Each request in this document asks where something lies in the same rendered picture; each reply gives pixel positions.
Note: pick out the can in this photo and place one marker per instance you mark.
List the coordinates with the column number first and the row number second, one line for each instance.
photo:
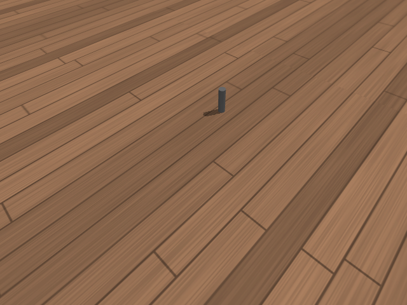
column 221, row 99

